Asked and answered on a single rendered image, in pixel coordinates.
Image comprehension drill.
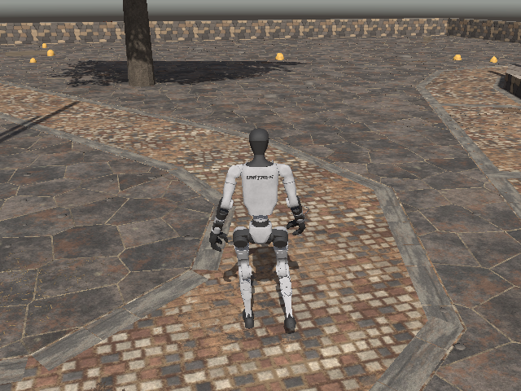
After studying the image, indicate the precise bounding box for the robot right hand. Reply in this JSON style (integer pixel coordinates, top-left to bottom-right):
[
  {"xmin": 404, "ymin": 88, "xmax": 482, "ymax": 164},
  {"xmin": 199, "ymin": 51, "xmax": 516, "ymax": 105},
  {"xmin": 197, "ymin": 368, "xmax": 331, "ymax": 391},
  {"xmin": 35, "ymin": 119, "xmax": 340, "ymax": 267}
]
[{"xmin": 287, "ymin": 220, "xmax": 306, "ymax": 235}]

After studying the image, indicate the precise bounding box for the robot right upper arm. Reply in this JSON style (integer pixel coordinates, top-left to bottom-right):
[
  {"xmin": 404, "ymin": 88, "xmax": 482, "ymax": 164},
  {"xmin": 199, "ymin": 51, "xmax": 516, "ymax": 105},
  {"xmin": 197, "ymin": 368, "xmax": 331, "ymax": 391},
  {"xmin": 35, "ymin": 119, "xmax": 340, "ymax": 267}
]
[{"xmin": 276, "ymin": 163, "xmax": 299, "ymax": 208}]

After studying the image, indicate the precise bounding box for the robot right forearm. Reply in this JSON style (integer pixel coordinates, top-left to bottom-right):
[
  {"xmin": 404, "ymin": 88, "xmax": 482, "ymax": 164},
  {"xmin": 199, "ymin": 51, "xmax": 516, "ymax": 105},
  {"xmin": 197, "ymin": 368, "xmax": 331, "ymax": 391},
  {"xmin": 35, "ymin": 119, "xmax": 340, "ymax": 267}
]
[{"xmin": 291, "ymin": 196, "xmax": 304, "ymax": 224}]

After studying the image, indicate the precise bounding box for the robot left upper arm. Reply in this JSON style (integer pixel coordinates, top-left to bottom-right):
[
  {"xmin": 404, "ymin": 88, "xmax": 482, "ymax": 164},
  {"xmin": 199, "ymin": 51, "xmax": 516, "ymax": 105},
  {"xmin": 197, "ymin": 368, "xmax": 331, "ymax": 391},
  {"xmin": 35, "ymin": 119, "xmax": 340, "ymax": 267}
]
[{"xmin": 220, "ymin": 164, "xmax": 243, "ymax": 210}]

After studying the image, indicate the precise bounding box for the robot left forearm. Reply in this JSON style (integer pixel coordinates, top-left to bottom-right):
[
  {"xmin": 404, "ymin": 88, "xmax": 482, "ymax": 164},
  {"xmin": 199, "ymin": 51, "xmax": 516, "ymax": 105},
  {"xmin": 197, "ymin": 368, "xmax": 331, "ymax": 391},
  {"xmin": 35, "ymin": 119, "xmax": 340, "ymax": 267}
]
[{"xmin": 212, "ymin": 197, "xmax": 229, "ymax": 234}]

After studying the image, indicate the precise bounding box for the robot right thigh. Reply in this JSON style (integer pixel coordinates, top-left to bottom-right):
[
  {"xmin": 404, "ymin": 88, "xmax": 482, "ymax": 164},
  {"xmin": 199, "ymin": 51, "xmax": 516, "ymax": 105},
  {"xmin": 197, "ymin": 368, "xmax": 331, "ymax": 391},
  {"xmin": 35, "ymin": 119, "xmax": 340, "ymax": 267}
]
[{"xmin": 272, "ymin": 226, "xmax": 288, "ymax": 277}]

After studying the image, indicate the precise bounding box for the humanoid robot head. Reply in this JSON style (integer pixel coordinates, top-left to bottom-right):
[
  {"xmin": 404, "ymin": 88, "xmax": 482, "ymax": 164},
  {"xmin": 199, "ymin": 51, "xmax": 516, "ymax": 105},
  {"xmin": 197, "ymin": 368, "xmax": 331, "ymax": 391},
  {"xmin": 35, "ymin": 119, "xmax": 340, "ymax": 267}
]
[{"xmin": 246, "ymin": 128, "xmax": 274, "ymax": 167}]

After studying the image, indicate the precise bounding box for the robot left hand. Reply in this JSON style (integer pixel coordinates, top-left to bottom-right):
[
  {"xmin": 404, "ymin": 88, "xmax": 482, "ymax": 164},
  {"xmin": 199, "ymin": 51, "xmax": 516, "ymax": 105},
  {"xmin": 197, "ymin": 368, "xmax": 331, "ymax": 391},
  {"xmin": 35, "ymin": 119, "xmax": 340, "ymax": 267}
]
[{"xmin": 209, "ymin": 231, "xmax": 228, "ymax": 252}]

